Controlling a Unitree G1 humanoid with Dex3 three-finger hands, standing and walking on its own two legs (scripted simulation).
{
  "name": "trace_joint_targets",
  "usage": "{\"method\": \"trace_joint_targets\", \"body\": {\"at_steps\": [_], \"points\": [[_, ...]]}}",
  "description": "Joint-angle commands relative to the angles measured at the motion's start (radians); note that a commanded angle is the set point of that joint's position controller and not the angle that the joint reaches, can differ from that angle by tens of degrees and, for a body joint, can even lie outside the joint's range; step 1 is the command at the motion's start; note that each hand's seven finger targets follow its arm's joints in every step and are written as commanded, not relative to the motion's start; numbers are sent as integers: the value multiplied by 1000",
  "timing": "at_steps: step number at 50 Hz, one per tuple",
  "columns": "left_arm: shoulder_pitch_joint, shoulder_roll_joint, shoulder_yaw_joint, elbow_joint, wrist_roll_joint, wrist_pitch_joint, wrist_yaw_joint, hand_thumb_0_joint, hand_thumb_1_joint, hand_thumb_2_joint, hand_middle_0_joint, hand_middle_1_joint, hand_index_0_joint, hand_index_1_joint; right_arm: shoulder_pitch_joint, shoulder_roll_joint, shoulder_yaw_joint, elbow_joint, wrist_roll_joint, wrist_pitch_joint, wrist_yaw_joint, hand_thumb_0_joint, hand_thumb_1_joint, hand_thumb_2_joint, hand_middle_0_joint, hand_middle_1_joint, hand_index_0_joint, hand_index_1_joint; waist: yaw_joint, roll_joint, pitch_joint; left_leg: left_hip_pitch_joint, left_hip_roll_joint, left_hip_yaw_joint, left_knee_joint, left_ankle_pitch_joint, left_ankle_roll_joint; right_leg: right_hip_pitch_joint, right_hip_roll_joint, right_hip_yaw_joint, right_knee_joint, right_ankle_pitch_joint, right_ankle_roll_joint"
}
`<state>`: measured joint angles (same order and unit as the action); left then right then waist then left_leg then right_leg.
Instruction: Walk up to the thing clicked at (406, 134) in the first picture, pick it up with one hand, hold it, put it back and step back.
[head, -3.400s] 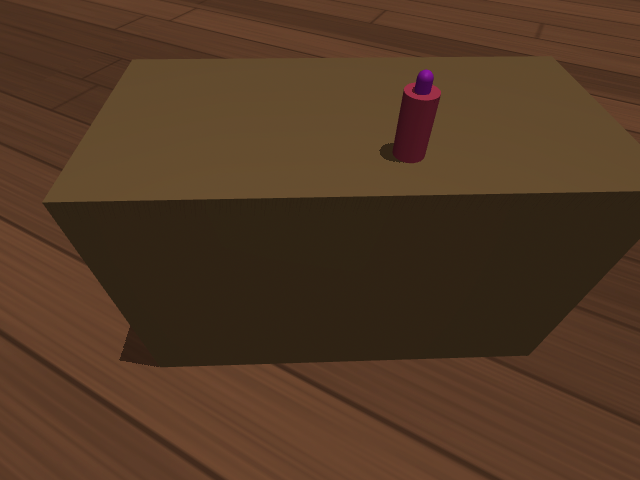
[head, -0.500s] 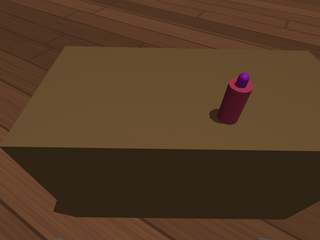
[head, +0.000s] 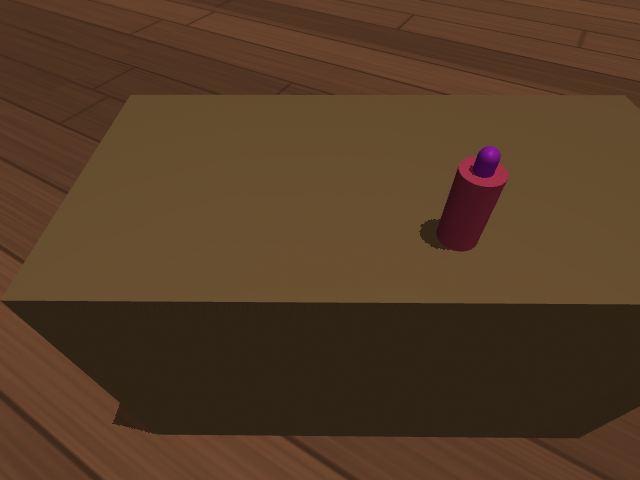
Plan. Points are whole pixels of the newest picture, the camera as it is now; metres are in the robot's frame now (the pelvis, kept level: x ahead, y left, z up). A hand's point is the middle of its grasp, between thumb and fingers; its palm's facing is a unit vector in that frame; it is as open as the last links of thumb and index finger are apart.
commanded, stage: walk up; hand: right
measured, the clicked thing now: (472, 197) +0.50 -0.23 +0.06
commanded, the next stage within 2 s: stand in 0.70 s
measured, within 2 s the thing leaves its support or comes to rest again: neither
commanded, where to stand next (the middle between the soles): +0.06 -0.01 m, yaw -1 degrees
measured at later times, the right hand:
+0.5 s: hand out of the picture +0.09 -0.26 -0.15, palm faces +0.03 +0.94 -0.33, open 7.4 cm
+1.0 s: hand out of the picture +0.09 -0.26 -0.15, palm faces +0.01 +0.94 -0.34, open 7.4 cm
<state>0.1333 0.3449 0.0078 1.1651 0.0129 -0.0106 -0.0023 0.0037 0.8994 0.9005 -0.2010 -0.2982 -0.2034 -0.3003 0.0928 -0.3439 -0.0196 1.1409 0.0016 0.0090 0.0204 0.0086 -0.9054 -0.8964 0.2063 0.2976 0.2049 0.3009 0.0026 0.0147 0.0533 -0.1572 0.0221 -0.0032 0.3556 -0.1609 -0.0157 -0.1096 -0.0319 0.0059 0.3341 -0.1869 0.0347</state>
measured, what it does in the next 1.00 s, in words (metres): stands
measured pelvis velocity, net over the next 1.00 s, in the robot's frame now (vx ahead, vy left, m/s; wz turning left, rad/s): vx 0.01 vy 0.00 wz -0.01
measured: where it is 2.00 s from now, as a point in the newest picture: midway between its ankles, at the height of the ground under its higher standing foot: outside the picture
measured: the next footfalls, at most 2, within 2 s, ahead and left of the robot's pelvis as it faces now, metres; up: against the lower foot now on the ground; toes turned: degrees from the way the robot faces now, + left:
none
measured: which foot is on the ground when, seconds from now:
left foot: down 0.00-1.00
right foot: down 0.00-1.00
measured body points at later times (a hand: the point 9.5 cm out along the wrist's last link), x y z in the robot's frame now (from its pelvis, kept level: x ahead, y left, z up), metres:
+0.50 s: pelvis +0.01 +0.00 +0.00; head +0.02 +0.00 +0.45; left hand +0.11 +0.29 -0.13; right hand +0.09 -0.31 -0.13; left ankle +0.02 +0.13 -0.75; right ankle +0.00 -0.14 -0.75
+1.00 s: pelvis +0.01 +0.00 +0.00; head +0.02 +0.00 +0.45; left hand +0.09 +0.30 -0.13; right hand +0.09 -0.31 -0.13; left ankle +0.02 +0.13 -0.75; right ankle +0.00 -0.14 -0.75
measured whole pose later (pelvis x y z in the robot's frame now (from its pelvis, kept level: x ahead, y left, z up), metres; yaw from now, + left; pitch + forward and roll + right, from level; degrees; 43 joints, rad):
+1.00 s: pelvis +0.01 +0.00 +0.00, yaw +0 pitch -2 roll +0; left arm 0.12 0.35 0.00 1.12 0.01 -0.01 0.00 0.00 0.90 0.90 -0.20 -0.30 -0.20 -0.30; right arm 0.10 -0.35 -0.01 1.13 0.00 0.00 0.01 0.01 -0.91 -0.90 0.21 0.30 0.21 0.30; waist -0.01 -0.01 0.04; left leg -0.13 0.03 0.00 0.33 -0.17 -0.02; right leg -0.08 -0.03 0.01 0.32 -0.20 0.03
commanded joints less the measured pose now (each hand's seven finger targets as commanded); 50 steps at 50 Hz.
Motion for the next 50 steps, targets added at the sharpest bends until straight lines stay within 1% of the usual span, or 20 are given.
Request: {"method": "trace_joint_targets", "body": {"at_steps": [1,2,4,6,10,13,16,19,22,24,26,34,35,38,39,41,43,45,48,50], "points": [[-72,219,36,-66,-5,-30,13,0,900,900,-200,-300,-200,-300,-57,-207,-37,-62,-1,-25,-15,0,-900,-900,200,300,200,300,-7,-27,-82,71,93,-77,-50,96,35,-38,-92,74,-63,127,-42],[-75,219,38,-71,-4,-29,14,0,900,900,-200,-300,-200,-300,-54,-210,-38,-62,-3,-25,-15,0,-900,-900,200,300,200,300,-9,-30,-86,66,94,-73,-50,94,38,-30,-93,71,-65,126,-42],[-73,219,38,-71,-4,-28,14,0,900,900,-200,-300,-200,-300,-61,-206,-37,-64,-4,-24,-15,0,-900,-900,200,300,200,300,-4,-27,-78,66,93,-72,-53,100,36,-35,-92,73,-66,135,-41],[-83,217,38,-69,-5,-27,14,0,900,900,-200,-300,-200,-300,-62,-205,-37,-60,-4,-23,-16,0,-900,-900,200,300,200,300,-6,-24,-76,63,94,-73,-55,113,32,-29,-92,71,-61,150,-39],[-76,217,39,-74,-5,-28,16,0,900,900,-200,-300,-200,-300,-68,-205,-38,-63,-4,-22,-16,0,-900,-900,200,300,200,300,-2,-13,-89,80,98,-69,-55,137,33,-16,-94,70,-58,170,-44],[-92,219,40,-78,-4,-25,16,0,900,900,-200,-300,-200,-300,-68,-202,-37,-67,-6,-22,-16,0,-900,-900,200,300,200,300,-5,-15,-78,58,95,-68,-61,127,30,-7,-91,69,-59,171,-40],[-87,218,41,-82,-1,-25,16,0,900,900,-200,-300,-200,-300,-72,-204,-39,-71,-6,-23,-17,0,-900,-900,200,300,200,300,-1,-7,-92,72,100,-65,-59,136,35,0,-92,66,-55,171,-43],[-98,217,42,-88,-1,-25,16,0,900,900,-200,-300,-200,-300,-60,-201,-38,-69,-5,-23,-17,0,-900,-900,200,300,200,300,-5,-16,-86,62,97,-64,-60,130,33,5,-92,71,-57,169,-43],[-97,221,43,-93,1,-23,15,0,900,900,-200,-300,-200,-300,-67,-212,-41,-75,-8,-24,-17,0,-900,-900,200,300,200,300,-4,2,-89,60,99,-61,-67,113,35,10,-92,68,-55,160,-46],[-94,218,43,-91,-2,-24,15,0,900,900,-200,-300,-200,-300,-61,-202,-38,-78,-5,-25,-16,0,-900,-900,200,300,200,300,-3,-2,-84,68,100,-65,-63,133,33,5,-89,67,-53,163,-43],[-98,219,43,-95,-2,-24,14,0,900,900,-200,-300,-200,-300,-59,-203,-37,-78,-6,-24,-16,0,-900,-900,200,300,200,300,-6,-5,-82,65,97,-63,-60,125,31,-1,-88,71,-58,159,-45],[-98,221,42,-101,-1,-23,15,0,900,900,-200,-300,-200,-300,-49,-208,-38,-79,-7,-23,-17,0,-900,-900,200,300,200,300,-8,-13,-96,68,97,-62,-66,111,37,16,-87,71,-53,165,-45],[-80,220,38,-94,-4,-19,15,0,900,900,-200,-300,-200,-300,-43,-210,-33,-75,-11,-29,-21,0,-900,-900,200,300,200,300,-8,-28,-103,68,111,-73,-82,95,34,10,-93,67,-56,108,-46],[-75,218,36,-95,-3,-19,14,0,900,900,-200,-300,-200,-300,-51,-219,-34,-71,-12,-34,-22,0,-900,-900,200,300,200,300,-3,-25,-85,77,115,-77,-74,139,35,-4,-95,69,-62,113,-45],[-74,221,37,-95,-3,-20,14,0,900,900,-200,-300,-200,-300,-37,-219,-35,-69,-11,-34,-23,0,-900,-900,200,300,200,300,-9,-25,-82,67,109,-73,-75,125,34,-4,-96,71,-65,106,-46],[-64,220,36,-94,-3,-18,12,0,900,900,-200,-300,-200,-300,-44,-217,-32,-69,-11,-34,-23,0,-900,-900,200,300,200,300,-5,-9,-63,59,106,-71,-79,89,33,-16,-95,73,-69,85,-47],[-63,224,35,-98,-4,-20,12,0,900,900,-200,-300,-200,-300,-35,-213,-31,-69,-11,-37,-21,0,-900,-900,200,300,200,300,-9,-12,-67,58,109,-75,-82,108,30,-9,-95,69,-68,88,-47],[-57,224,35,-102,-3,-24,12,0,900,900,-200,-300,-200,-300,-40,-218,-32,-69,-11,-39,-21,0,-900,-900,200,300,200,300,-6,-14,-76,73,111,-74,-69,140,31,-10,-97,72,-69,118,-45],[-60,228,35,-103,-4,-23,13,0,900,900,-200,-300,-200,-300,-33,-214,-29,-69,-10,-38,-23,0,-900,-900,200,300,200,300,-12,-11,-82,73,110,-70,-63,149,32,2,-104,76,-65,143,-48],[-53,227,34,-105,-5,-22,12,0,900,900,-200,-300,-200,-300,-31,-214,-27,-67,-9,-38,-23,0,-900,-900,200,300,200,300,-9,0,-80,65,107,-70,-70,135,30,2,-100,72,-70,135,-48]]}}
